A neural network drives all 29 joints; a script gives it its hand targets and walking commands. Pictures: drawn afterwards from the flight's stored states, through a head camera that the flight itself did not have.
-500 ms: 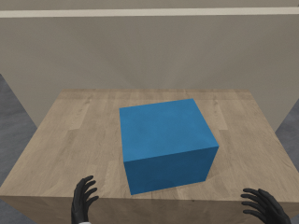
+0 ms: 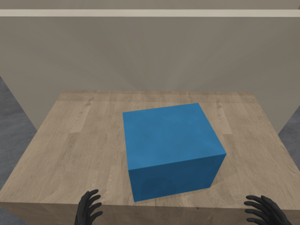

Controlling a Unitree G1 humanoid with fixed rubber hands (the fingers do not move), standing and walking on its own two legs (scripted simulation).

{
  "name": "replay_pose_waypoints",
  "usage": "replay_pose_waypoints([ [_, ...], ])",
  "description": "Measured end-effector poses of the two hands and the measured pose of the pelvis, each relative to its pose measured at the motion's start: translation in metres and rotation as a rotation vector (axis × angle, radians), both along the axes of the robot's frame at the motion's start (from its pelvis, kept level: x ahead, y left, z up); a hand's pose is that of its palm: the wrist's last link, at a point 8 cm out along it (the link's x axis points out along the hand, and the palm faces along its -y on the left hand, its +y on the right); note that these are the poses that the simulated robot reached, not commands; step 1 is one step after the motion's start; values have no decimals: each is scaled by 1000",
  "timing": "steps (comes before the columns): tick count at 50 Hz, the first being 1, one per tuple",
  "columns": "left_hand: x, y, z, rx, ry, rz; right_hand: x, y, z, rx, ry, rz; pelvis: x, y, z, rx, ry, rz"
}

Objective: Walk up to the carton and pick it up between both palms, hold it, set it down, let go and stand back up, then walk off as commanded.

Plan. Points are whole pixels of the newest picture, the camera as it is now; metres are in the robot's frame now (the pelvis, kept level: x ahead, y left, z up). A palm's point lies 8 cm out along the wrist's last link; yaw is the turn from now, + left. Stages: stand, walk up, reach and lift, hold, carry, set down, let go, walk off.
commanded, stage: set down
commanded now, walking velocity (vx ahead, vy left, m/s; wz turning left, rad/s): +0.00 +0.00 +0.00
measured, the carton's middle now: (167, 150) +0.38 +0.00 -0.03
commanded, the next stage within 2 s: let go in 1.32 s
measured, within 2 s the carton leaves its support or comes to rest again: neither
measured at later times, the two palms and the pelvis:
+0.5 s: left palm out of the picture +0.14 +0.19 -0.04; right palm out of the picture +0.16 -0.27 -0.05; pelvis +0.00 +0.00 +0.00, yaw +0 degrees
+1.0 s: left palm out of the picture +0.14 +0.20 -0.06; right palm out of the picture +0.16 -0.24 -0.06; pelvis +0.00 +0.01 +0.00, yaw +0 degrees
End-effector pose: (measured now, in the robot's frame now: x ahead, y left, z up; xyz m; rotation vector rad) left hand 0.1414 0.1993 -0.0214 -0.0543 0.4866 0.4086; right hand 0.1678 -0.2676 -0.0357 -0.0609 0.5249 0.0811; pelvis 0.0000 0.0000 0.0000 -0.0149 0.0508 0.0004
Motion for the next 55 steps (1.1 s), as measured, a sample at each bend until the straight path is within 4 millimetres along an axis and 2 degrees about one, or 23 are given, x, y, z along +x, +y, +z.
replay_pose_waypoints([
  [23,-1,-12,-22,-37,85,-76,-12,-5,-9,-91,62,5,-2,-3,1,7,-25,2],
  [39,3,2,-31,-36,148,-133,-8,24,-19,-108,96,8,0,5,2,8,-38,7],
  [55,1,8,-43,-45,237,-175,-14,35,-34,-139,168,-3,3,6,3,7,-46,8],
])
